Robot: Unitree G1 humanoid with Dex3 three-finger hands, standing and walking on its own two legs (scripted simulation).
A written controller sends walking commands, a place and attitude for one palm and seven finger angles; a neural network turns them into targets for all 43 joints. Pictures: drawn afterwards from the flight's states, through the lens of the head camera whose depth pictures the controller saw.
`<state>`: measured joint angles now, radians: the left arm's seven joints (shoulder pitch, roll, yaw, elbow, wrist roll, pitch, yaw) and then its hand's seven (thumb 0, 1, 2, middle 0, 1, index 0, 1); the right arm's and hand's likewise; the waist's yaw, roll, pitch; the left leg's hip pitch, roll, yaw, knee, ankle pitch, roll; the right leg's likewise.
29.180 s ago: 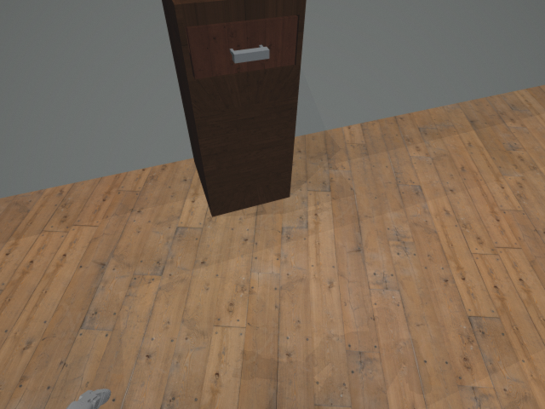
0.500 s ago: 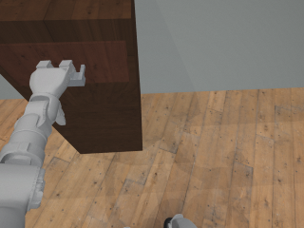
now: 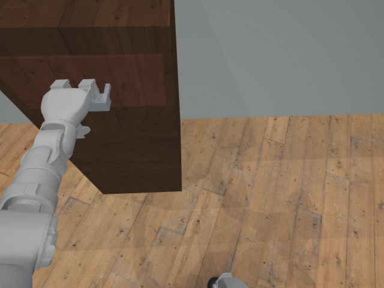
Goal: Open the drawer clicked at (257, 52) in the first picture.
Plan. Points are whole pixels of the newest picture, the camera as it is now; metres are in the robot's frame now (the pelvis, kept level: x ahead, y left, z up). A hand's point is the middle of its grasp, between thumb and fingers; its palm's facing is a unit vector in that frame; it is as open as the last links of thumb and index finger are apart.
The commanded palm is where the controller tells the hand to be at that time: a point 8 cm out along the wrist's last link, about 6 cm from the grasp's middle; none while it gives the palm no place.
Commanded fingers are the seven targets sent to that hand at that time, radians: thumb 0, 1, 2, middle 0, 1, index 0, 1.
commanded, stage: close the thumb around the handle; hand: left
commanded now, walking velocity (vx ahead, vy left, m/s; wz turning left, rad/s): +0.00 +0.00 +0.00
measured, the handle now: (84, 95) +0.53 +0.25 +0.05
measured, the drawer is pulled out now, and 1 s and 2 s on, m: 0.00 0.06 0.18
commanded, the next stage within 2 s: pull the drawer open in 0.28 s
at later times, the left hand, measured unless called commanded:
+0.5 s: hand (79, 122) +0.46 +0.25 +0.03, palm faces -0.04 -0.02 -1.00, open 6.5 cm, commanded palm +0.41 +0.26 +0.08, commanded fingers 0.00 0.90 0.90 -0.40 -1.35 -0.40 -1.35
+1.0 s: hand (74, 142) +0.41 +0.25 +0.03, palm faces -0.01 -0.04 -1.00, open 6.5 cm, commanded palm +0.36 +0.26 +0.08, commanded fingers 0.00 0.90 0.90 -0.40 -1.35 -0.40 -1.35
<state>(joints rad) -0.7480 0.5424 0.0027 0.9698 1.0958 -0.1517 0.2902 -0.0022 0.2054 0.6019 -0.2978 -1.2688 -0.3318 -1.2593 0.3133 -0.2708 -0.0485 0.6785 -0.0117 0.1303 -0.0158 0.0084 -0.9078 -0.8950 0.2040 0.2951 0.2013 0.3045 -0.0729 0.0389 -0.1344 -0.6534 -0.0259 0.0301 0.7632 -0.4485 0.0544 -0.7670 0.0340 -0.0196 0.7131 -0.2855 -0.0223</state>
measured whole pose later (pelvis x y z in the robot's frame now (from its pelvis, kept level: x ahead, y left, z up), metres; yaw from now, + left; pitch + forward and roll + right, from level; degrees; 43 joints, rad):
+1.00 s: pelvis +0.01 +0.01 +0.01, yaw -1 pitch +16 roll -1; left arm -0.39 0.48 0.01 0.61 1.06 -0.10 0.29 0.00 0.64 0.79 -0.25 -1.34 -0.30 -1.29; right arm 0.23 -0.26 -0.05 0.63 0.00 0.13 -0.01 0.01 -0.91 -0.90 0.20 0.29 0.20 0.30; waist -0.03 0.05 -0.13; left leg -0.53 -0.03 0.04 0.69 -0.44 0.06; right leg -0.65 0.04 0.00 0.65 -0.28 -0.01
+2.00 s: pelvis +0.00 -0.01 +0.01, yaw -2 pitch +10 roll +0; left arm 0.10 0.46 0.06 0.19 1.02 -0.10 0.31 0.01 0.64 0.78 -0.26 -1.30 -0.33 -1.29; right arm 0.12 -0.24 -0.03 0.62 -0.01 0.09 -0.04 0.01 -0.91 -0.90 0.20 0.30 0.20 0.30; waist 0.01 0.04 -0.09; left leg -0.41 -0.02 0.06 0.65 -0.43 0.03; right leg -0.56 0.05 0.02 0.66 -0.28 -0.04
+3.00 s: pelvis +0.01 -0.01 +0.01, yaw -3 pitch +10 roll +0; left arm 0.54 0.46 0.09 -0.13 1.01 -0.14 0.42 0.01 0.63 0.77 -0.27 -1.29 -0.34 -1.29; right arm 0.07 -0.23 -0.03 0.61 -0.03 0.09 -0.01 0.02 -0.91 -0.90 0.20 0.29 0.20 0.30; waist 0.05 0.04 -0.09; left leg -0.42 -0.01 0.06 0.71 -0.47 0.03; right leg -0.58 0.06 0.03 0.73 -0.32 -0.04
